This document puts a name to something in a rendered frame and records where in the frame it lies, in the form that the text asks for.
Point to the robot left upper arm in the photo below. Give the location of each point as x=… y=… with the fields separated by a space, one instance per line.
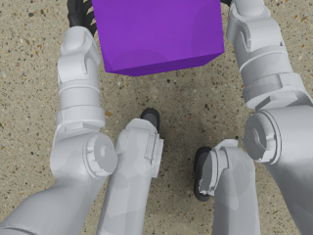
x=80 y=164

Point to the right robot thigh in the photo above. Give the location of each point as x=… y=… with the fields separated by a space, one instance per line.
x=235 y=199

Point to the carton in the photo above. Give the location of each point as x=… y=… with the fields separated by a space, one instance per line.
x=142 y=37

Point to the right robot forearm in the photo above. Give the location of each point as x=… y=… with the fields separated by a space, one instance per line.
x=263 y=59

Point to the left robot hand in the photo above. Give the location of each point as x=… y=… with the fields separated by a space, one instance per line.
x=77 y=14

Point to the left robot forearm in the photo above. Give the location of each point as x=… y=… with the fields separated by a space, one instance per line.
x=79 y=86

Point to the robot right upper arm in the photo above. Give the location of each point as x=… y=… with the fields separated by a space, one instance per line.
x=282 y=139

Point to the left robot shin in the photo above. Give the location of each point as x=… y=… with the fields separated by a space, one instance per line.
x=123 y=135

